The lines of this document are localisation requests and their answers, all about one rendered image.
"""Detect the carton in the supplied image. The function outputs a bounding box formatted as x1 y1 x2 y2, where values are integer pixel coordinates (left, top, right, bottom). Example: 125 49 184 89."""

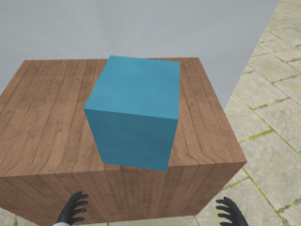
84 56 181 171

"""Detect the pedestal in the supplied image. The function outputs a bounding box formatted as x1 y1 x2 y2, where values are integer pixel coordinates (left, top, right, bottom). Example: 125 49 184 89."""
0 57 247 226

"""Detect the robot right hand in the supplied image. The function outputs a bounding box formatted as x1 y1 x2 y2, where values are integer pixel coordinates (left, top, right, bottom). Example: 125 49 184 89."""
216 196 248 226

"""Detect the robot left hand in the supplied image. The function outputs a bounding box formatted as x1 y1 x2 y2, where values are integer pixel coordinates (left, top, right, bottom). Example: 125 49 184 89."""
55 191 88 226

